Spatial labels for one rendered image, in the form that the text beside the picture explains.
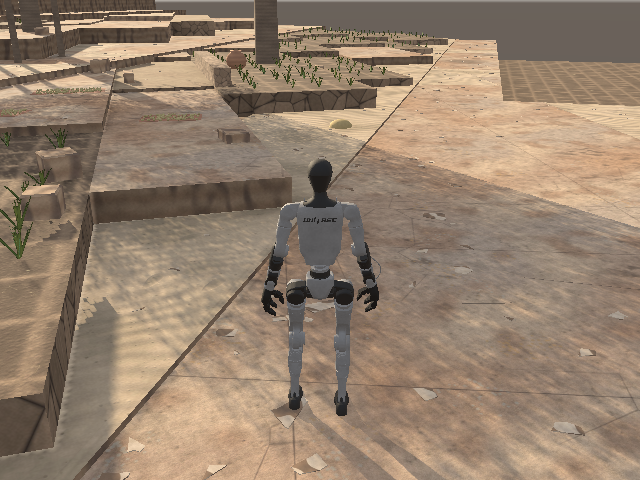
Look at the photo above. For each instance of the right robot forearm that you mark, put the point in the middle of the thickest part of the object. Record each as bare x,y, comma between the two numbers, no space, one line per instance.
366,268

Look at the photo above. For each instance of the right robot hand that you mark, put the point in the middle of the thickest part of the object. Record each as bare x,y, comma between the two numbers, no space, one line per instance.
373,297

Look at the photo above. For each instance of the left robot hand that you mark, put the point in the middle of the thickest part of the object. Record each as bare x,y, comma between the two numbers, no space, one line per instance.
267,300

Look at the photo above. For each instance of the left robot shin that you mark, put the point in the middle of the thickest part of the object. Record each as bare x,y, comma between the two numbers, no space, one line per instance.
295,365

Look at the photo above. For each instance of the robot left thigh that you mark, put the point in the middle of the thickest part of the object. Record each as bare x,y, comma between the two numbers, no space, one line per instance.
296,299

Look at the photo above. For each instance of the robot right upper arm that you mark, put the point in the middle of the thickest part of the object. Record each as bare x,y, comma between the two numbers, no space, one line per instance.
351,212

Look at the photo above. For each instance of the robot left upper arm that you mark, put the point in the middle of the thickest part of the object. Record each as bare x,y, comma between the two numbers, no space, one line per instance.
288,212

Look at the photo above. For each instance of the left robot forearm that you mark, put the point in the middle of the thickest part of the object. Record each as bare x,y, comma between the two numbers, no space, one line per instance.
273,271

